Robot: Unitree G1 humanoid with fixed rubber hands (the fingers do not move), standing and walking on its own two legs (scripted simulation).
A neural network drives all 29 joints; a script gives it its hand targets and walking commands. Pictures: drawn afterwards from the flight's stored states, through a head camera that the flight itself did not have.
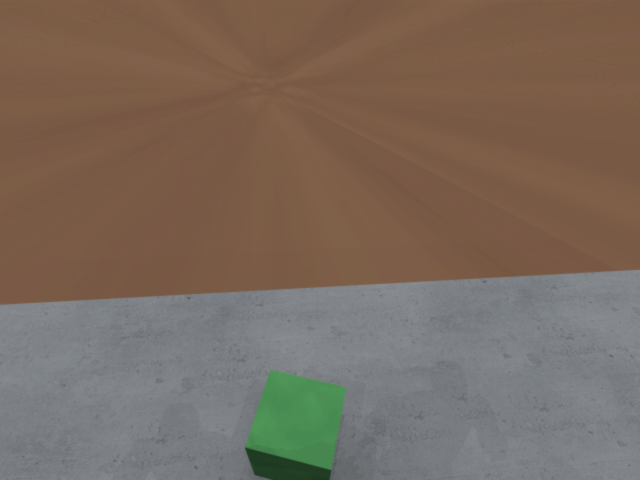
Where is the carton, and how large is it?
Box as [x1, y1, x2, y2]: [245, 370, 345, 479]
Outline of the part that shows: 270,370 245,445 254,474 271,479 329,479 345,387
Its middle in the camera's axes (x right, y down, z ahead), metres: -0.05 +0.52 +1.06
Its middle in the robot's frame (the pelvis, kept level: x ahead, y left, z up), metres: +0.42 +0.04 -0.66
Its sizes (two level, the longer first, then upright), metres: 0.210 0.200 0.250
